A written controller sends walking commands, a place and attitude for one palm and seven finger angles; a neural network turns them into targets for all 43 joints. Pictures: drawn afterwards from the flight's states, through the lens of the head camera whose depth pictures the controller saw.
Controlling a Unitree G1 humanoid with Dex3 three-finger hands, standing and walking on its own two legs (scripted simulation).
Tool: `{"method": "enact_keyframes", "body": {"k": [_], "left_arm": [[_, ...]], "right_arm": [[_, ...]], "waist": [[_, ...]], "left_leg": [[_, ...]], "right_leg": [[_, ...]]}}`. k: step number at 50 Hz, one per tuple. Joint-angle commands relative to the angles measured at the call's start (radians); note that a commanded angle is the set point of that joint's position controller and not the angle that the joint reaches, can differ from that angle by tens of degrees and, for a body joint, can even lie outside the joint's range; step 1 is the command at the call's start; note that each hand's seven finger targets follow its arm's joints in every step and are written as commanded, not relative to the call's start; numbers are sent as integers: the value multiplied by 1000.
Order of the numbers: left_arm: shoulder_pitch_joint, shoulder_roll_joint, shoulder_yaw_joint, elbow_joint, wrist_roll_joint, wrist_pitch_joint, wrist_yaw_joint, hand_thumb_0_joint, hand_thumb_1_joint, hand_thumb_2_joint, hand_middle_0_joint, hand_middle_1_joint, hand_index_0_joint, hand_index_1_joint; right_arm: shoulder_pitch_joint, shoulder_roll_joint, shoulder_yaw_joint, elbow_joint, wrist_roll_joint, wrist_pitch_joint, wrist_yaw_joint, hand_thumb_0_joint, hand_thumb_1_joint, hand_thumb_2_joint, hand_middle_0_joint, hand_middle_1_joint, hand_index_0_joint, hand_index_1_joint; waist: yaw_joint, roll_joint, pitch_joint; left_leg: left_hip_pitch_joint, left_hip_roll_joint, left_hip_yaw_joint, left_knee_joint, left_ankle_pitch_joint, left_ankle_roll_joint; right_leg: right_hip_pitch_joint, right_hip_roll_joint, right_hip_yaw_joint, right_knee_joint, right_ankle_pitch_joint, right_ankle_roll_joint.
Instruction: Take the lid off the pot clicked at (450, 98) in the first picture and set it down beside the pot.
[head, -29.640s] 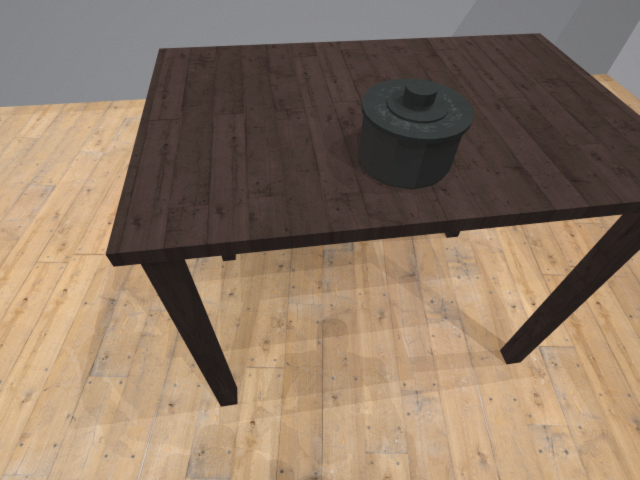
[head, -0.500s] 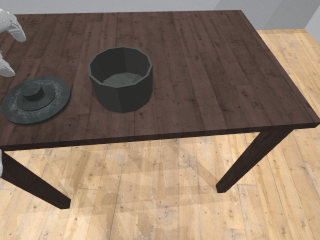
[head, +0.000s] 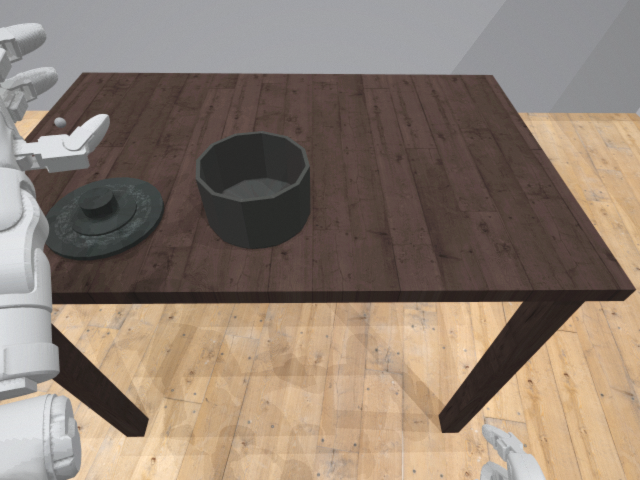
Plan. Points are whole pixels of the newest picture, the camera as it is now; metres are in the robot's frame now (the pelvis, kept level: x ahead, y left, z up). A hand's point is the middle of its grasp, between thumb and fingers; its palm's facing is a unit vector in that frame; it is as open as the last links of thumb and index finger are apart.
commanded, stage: draw the hand back to the body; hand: left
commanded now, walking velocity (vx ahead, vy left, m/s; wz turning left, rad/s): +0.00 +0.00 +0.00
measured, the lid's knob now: (98, 202) +0.48 +0.37 +0.06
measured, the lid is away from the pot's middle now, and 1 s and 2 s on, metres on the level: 0.24 0.24 0.24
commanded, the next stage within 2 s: step back with the hand held close in 1.38 s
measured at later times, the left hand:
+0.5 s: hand (37, 186) +0.30 +0.26 +0.26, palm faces +0.52 -0.82 -0.22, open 8.2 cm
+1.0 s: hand out of the picture +0.21 +0.25 +0.25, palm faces +0.49 -0.83 -0.26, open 7.5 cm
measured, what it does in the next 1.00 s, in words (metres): stands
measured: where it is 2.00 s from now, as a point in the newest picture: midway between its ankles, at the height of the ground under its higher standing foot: outside the picture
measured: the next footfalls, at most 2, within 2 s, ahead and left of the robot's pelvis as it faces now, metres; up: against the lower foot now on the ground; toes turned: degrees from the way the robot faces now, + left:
none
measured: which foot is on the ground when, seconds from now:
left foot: down 0.00-1.00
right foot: down 0.00-1.00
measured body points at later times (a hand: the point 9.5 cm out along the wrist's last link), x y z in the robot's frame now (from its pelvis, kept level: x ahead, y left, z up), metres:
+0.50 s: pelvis +0.00 -0.02 +0.00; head -0.01 -0.04 +0.45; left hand +0.26 +0.30 +0.27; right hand +0.19 -0.25 -0.09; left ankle +0.00 +0.11 -0.74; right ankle -0.05 -0.12 -0.74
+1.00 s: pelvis -0.01 +0.00 +0.00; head -0.03 -0.02 +0.45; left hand +0.18 +0.30 +0.26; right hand +0.19 -0.22 -0.08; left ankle +0.00 +0.11 -0.74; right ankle -0.05 -0.12 -0.74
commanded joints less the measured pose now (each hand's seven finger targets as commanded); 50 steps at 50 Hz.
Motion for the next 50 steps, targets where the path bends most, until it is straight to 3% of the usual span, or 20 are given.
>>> {"method": "enact_keyframes", "body": {"k": [1, 2, 3, 6, 12, 13, 15, 17, 20, 24, 26, 28, 29, 34, 36, 41, 43, 46, 48, 50], "left_arm": [[-279, 293, 94, -231, -23, -53, 15, 0, 279, 847, -342, -558, -342, -558], [-284, 294, 98, -274, -26, -57, 15, 0, 304, 849, -336, -547, -336, -547], [-277, 303, 108, -333, -28, -66, 13, 0, 329, 851, -330, -537, -330, -537], [-225, 285, 119, -426, -34, -71, 18, 0, 403, 858, -313, -506, -313, -506], [-85, 244, 129, -416, -47, -59, 18, 0, 552, 870, -279, -444, -279, -444], [-86, 244, 130, -481, -50, -68, 16, 0, 577, 872, -274, -434, -274, -434], [-56, 237, 137, -513, -54, -73, 18, 0, 627, 877, -262, -413, -262, -413], [-22, 219, 138, -544, -58, -75, 17, 0, 676, 881, -251, -393, -251, -393], [54, 215, 162, -562, -65, -77, 20, 0, 751, 887, -234, -362, -234, -362], [100, 161, 130, -587, -75, -76, 11, 0, 850, 896, -211, -321, -211, -321], [112, 149, 125, -625, -77, -79, 12, 0, 900, 900, -200, -300, -200, -300], [153, 158, 148, -678, -81, -88, 13, 0, 900, 900, -200, -300, -200, -300], [151, 147, 139, -707, -79, -91, 14, 0, 900, 900, -200, -300, -200, -300], [261, 117, 143, -719, -85, -89, 13, 0, 900, 900, -200, -300, -200, -300], [284, 106, 138, -799, -82, -102, 12, 0, 900, 900, -200, -300, -200, -300], [380, 83, 135, -826, -86, -103, 11, 0, 900, 900, -200, -300, -200, -300], [410, 73, 121, -903, -83, -114, 7, 0, 900, 900, -200, -300, -200, -300], [508, 69, 143, -901, -87, -111, 9, 0, 900, 900, -200, -300, -200, -300], [513, 59, 127, -966, -85, -119, 5, 0, 900, 900, -200, -300, -200, -300], [569, 55, 135, -973, -84, -121, 7, 0, 900, 900, -200, -300, -200, -300]], "right_arm": [[-76, -144, -56, -102, 3, -54, -6, 0, -900, -900, 200, 300, 200, 300], [-82, -142, -56, -103, 1, -56, -7, 0, -900, -900, 200, 300, 200, 300], [-98, -142, -58, -108, 4, -60, -7, 0, -900, -900, 200, 300, 200, 300], [-118, -132, -59, -109, 1, -75, -5, 0, -900, -900, 200, 300, 200, 300], [-133, -129, -62, -92, -2, -80, -9, 0, -900, -900, 200, 300, 200, 300], [-146, -127, -62, -98, -1, -83, -9, 0, -900, -900, 200, 300, 200, 300], [-161, -121, -59, -101, -4, -90, -9, 0, -900, -900, 200, 300, 200, 300], [-172, -114, -58, -98, -5, -97, -9, 0, -900, -900, 200, 300, 200, 300], [-177, -111, -58, -95, -11, -99, -9, 0, -900, -900, 200, 300, 200, 300], [-197, -101, -56, -96, -13, -103, -11, 0, -900, -900, 200, 300, 200, 300], [-205, -95, -53, -100, -14, -110, -13, 0, -900, -900, 200, 300, 200, 300], [-213, -92, -53, -102, -17, -114, -14, 0, -900, -900, 200, 300, 200, 300], [-220, -91, -54, -102, -19, -117, -16, 0, -900, -900, 200, 300, 200, 300], [-221, -85, -54, -96, -26, -125, -16, 0, -900, -900, 200, 300, 200, 300], [-227, -80, -54, -103, -28, -132, -15, 0, -900, -900, 200, 300, 200, 300], [-233, -76, -53, -99, -34, -138, -15, 0, -900, -900, 200, 300, 200, 300], [-241, -74, -53, -105, -33, -142, -12, 0, -900, -900, 200, 300, 200, 300], [-232, -72, -55, -100, -40, -146, -11, 0, -900, -900, 200, 300, 200, 300], [-235, -70, -54, -105, -39, -148, -8, 0, -900, -900, 200, 300, 200, 300], [-236, -68, -55, -104, -44, -154, -8, 0, -900, -900, 200, 300, 200, 300]], "waist": [[16, 19, -250], [17, 9, -266], [20, 48, -272], [30, 69, -313], [35, -5, -232], [38, 29, -244], [43, 18, -243], [47, 44, -242], [54, -2, -225], [50, 2, -155], [55, 20, -161], [62, 21, -175], [60, 59, -178], [65, 19, -142], [69, 55, -164], [72, 19, -112], [72, 63, -127], [79, 22, -118], [73, 54, -111], [79, 45, -107]], "left_leg": [[216, 1, 36, -23, 330, 41], [218, -3, 36, -25, 326, 43], [235, -3, 44, -17, 342, 47], [260, -11, 43, -14, 386, 46], [238, -19, 51, -24, 332, 50], [254, -21, 54, -21, 333, 52], [262, -20, 49, -29, 332, 52], [277, -21, 51, -29, 354, 50], [270, -20, 48, -39, 346, 50], [273, -19, 51, -52, 282, 50], [284, -20, 44, -63, 276, 49], [294, -19, 43, -64, 283, 49], [303, -20, 47, -66, 285, 47], [298, -15, 38, -82, 266, 45], [313, -14, 33, -87, 276, 41], [297, -9, 23, -100, 246, 40], [314, -7, 22, -96, 252, 38], [299, -4, 18, -100, 253, 36], [306, -4, 15, -100, 245, 35], [299, -2, 12, -103, 238, 32]], "right_leg": [[-11, 1, -44, -31, 417, -18], [2, -1, -46, -29, 427, -16], [13, -7, -38, -31, 456, -15], [32, -9, -38, -20, 507, -10], [17, -13, -38, -36, 507, 2], [26, -17, -35, -39, 511, 1], [25, -17, -36, -43, 499, 1], [23, -15, -36, -42, 512, 1], [33, -14, -40, -48, 509, 1], [-12, -11, -37, -82, 421, 2], [-7, -10, -38, -86, 395, -1], [10, -10, -38, -88, 397, -3], [6, -12, -35, -92, 396, -4], [-4, -9, -41, -104, 357, -5], [11, -10, -43, -102, 355, -9], [-6, -8, -48, -116, 305, -9], [2, -11, -44, -114, 303, -13], [6, -11, -48, -116, 303, -11], [3, -13, -48, -118, 291, -13], [1, -13, -51, -120, 275, -14]]}}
